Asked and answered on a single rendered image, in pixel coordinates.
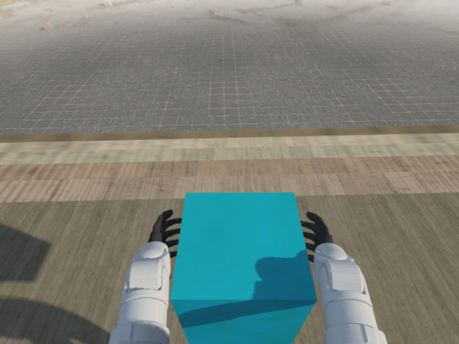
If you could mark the robot right forearm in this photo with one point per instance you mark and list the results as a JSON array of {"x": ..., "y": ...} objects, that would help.
[{"x": 345, "y": 299}]

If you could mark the left robot hand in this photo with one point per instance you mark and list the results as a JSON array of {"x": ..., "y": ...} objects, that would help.
[{"x": 159, "y": 233}]

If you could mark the right robot hand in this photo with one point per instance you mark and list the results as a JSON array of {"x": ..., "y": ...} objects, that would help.
[{"x": 321, "y": 233}]

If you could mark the robot left forearm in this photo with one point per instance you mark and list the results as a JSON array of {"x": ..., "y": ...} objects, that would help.
[{"x": 145, "y": 298}]

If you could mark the carton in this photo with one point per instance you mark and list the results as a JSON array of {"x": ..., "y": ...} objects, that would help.
[{"x": 242, "y": 274}]

